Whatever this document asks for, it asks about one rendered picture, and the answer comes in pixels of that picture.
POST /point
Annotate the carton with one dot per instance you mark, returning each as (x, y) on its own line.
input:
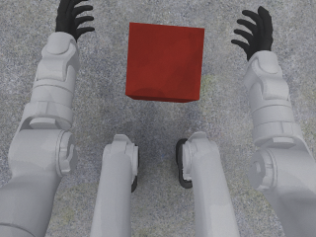
(164, 63)

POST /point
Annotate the robot shin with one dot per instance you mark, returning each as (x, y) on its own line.
(197, 135)
(117, 137)

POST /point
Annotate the robot right hand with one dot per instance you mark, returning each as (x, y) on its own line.
(262, 33)

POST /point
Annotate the left robot forearm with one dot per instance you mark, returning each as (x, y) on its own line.
(53, 91)

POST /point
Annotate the left robot upper arm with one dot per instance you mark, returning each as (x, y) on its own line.
(39, 159)

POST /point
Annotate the robot left hand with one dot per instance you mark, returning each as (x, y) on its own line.
(66, 21)

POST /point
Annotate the right robot forearm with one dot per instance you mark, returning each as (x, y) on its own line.
(270, 105)

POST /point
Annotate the right robot shin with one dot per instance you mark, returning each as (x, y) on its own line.
(197, 135)

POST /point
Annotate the right robot upper arm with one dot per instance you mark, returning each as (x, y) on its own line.
(287, 179)

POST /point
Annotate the left robot shin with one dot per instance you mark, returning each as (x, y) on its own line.
(117, 137)

